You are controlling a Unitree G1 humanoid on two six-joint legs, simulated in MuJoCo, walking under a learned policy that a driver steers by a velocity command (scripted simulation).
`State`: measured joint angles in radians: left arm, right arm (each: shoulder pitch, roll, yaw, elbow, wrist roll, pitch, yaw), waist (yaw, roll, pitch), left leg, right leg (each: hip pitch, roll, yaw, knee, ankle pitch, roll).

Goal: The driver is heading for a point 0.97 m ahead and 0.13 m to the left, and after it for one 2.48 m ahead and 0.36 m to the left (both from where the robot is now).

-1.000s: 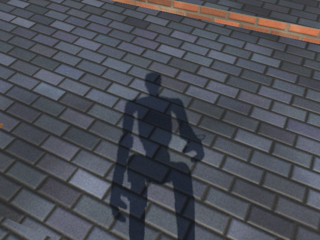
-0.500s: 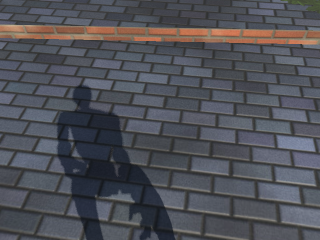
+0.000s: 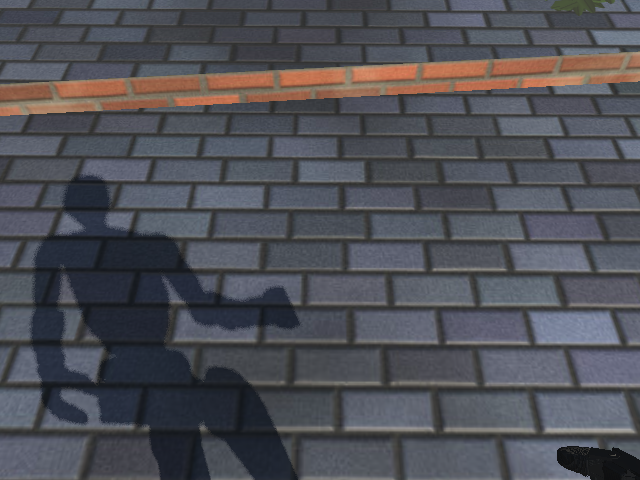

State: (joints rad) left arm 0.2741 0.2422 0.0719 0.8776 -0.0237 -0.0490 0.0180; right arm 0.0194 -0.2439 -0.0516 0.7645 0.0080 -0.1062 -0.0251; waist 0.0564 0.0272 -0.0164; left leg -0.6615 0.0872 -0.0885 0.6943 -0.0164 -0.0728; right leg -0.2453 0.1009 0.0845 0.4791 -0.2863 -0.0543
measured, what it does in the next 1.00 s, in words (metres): walks ahead: left foot, then right foot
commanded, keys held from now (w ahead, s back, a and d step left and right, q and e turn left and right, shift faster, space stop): w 0.22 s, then no key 0.52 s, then w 0.26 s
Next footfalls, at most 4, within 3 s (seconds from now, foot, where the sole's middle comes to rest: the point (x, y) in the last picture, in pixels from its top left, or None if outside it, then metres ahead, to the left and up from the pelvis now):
0.08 left None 0.21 0.15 -0.77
0.52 right None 0.39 -0.09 -0.77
0.80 left None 0.34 0.16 -0.77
1.10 right None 0.43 -0.11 -0.77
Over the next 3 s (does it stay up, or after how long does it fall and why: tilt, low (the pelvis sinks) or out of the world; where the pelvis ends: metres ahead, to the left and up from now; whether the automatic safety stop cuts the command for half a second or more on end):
stays up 1.33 0.20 0.00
